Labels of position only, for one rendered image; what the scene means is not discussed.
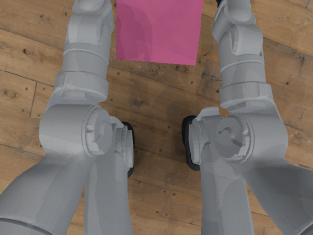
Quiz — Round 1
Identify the robot left upper arm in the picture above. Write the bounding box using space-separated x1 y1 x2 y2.
0 104 113 235

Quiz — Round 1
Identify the right robot thigh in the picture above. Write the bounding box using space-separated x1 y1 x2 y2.
188 115 255 235

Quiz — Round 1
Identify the right robot shin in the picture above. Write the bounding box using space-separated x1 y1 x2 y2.
191 106 220 165

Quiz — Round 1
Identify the right robot forearm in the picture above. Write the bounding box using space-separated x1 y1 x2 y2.
211 0 283 122

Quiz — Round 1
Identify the robot right upper arm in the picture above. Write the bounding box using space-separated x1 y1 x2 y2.
214 112 313 235

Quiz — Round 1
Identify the left robot forearm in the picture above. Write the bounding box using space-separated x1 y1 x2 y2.
38 0 115 142

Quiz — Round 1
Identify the carton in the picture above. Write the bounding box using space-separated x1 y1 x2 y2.
116 0 204 66

